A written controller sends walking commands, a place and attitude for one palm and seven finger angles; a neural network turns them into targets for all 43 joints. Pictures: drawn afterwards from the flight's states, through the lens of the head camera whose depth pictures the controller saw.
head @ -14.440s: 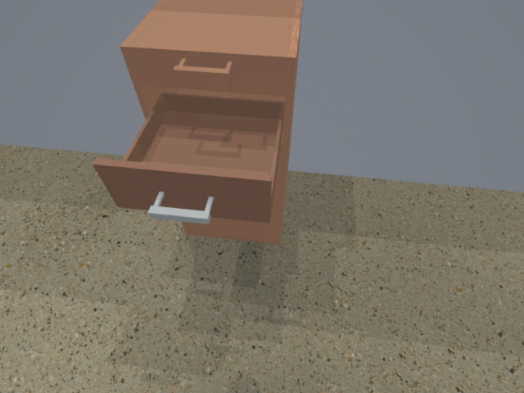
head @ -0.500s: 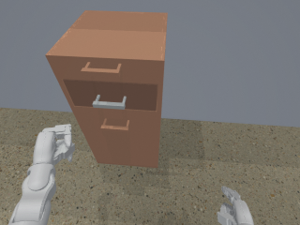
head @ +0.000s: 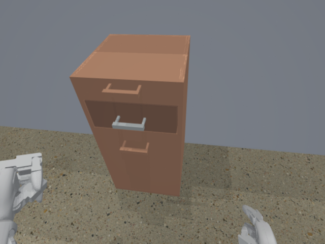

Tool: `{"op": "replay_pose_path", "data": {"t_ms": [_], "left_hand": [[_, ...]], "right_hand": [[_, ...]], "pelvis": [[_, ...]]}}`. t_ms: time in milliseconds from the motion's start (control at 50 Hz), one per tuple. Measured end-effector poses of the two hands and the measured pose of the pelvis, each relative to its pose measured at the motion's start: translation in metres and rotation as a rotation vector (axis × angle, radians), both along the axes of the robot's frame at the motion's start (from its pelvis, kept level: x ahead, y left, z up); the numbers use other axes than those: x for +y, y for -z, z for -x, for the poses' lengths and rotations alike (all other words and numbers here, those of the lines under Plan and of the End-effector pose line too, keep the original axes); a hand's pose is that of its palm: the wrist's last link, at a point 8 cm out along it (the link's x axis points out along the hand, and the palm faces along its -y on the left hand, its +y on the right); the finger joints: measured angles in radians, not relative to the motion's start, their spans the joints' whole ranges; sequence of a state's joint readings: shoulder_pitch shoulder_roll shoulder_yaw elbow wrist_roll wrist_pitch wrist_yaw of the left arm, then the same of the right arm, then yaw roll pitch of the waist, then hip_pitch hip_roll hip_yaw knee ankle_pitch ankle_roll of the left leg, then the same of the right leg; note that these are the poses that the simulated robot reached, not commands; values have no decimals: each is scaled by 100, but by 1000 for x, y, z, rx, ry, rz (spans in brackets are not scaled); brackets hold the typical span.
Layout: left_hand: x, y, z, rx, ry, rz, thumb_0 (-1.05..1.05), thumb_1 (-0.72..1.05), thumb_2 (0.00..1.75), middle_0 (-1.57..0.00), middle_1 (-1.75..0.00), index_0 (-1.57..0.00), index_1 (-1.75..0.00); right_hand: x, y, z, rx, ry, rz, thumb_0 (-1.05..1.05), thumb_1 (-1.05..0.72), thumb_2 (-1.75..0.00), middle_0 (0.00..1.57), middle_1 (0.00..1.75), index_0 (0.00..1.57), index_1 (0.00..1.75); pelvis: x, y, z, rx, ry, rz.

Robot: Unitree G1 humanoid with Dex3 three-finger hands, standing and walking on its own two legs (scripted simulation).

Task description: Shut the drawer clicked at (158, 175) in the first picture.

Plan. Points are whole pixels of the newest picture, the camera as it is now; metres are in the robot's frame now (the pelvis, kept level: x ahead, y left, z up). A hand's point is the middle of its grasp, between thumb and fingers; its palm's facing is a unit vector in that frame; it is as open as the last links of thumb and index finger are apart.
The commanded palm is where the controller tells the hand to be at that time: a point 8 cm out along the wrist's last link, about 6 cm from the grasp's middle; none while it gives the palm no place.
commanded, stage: draw the hand back to the body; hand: left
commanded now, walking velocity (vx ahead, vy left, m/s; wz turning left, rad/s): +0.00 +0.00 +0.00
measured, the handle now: (129, 122) +0.59 +0.22 -0.09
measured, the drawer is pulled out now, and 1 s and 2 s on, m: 0.00 0.00 0.00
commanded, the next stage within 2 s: step back with the hand held close in 0.12 s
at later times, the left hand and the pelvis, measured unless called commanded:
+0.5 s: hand (48, 183) +0.18 +0.24 +0.15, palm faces +0.31 -0.83 -0.46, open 3.2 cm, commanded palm +0.12 +0.28 +0.17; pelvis -0.01 +0.01 +0.00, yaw -1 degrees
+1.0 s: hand (4, 227) +0.10 +0.27 +0.15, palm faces +0.36 -0.78 -0.51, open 3.2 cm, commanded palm +0.03 +0.31 +0.17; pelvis -0.09 +0.02 -0.02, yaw +1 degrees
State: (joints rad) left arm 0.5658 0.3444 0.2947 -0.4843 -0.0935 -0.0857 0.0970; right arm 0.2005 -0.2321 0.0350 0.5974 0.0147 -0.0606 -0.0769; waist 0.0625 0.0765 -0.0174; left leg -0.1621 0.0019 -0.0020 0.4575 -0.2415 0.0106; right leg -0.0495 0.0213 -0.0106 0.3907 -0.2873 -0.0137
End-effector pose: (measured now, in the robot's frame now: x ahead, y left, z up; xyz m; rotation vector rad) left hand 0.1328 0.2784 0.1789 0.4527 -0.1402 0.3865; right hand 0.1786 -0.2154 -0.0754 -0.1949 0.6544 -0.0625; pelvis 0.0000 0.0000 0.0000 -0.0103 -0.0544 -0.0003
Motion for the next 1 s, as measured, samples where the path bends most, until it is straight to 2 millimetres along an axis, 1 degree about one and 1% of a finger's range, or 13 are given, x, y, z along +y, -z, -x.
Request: {"op": "replay_pose_path", "data": {"t_ms": [80, 160, 220, 280, 340, 380, 440, 540, 620, 720, 880, 1000], "left_hand": [[-1, 2, 6, -4, -19, 7, 1, 89, 90, -140, -160, -141, -160], [-2, 9, 4, 5, -25, 35, 1, 89, 90, -140, -160, -141, -160], [-5, 11, 1, 3, -14, 41, 1, 89, 90, -140, -160, -141, -160], [-7, 7, -2, -11, 4, 26, 1, 89, 90, -140, -160, -141, -160], [-1, -4, -5, -45, 15, -35, 1, 88, 90, -141, -160, -141, -160], [2, -4, -8, -35, 24, -52, 1, 89, 90, -140, -160, -141, -160], [2, 3, -10, 12, 48, -55, 1, 89, 90, -140, -160, -141, -160], [4, 11, -7, 78, 86, -60, 1, 89, 90, -140, -160, -141, -160], [11, 8, 1, 74, 95, -82, 1, 88, 90, -140, -160, -141, -160], [20, 5, 16, 43, 92, -94, 1, 88, 90, -140, -160, -141, -160], [27, 7, 47, 0, 88, -110, 1, 89, 90, -140, -160, -141, -160], [28, 6, 74, -42, 65, -155, 1, 88, 90, -140, -160, -141, -160]], "right_hand": [[-2, 1, 1, -2, 0, 2, 1, -91, -90, 20, 30, 20, 30], [-4, 1, 3, -5, 2, 6, 1, -91, -90, 20, 30, 20, 30], [-5, 0, 5, -14, 7, 6, 1, -91, -90, 20, 30, 20, 30], [-5, -1, 6, -20, 10, 4, 1, -91, -90, 20, 30, 20, 30], [-8, -1, 9, 1, 16, 5, 1, -91, -90, 20, 30, 20, 30], [-11, 0, 12, 25, 35, 7, 1, -91, -90, 20, 30, 20, 30], [-16, 2, 20, 62, 71, 16, 1, -91, -90, 20, 30, 21, 30], [-20, 5, 36, 117, 120, 43, 1, -91, -90, 20, 30, 20, 30], [-17, 5, 47, 138, 133, 56, 1, -91, -90, 20, 29, 20, 30], [-7, 4, 59, 125, 129, 55, 1, -91, -90, 20, 29, 20, 30], [10, 1, 79, 74, 98, 55, 1, -91, -90, 20, 30, 20, 30], [12, 7, 96, 47, 65, 59, 1, -91, -90, 20, 30, 21, 30]], "pelvis": [[-2, 0, 3, -8, -5, 0], [-4, 0, 5, -13, -5, -2], [-5, 0, 5, -16, -2, -2], [-6, 0, 5, -16, -1, 0], [-5, 0, 6, 8, -2, 8], [-3, 0, 8, 26, 3, 10], [2, -1, 10, 47, 9, 7], [9, -1, 17, 70, 14, 4], [14, 0, 26, 77, 14, 5], [20, 2, 42, 79, 13, 12], [27, 7, 70, 76, 2, 23], [23, 15, 91, 66, -17, 28]]}}
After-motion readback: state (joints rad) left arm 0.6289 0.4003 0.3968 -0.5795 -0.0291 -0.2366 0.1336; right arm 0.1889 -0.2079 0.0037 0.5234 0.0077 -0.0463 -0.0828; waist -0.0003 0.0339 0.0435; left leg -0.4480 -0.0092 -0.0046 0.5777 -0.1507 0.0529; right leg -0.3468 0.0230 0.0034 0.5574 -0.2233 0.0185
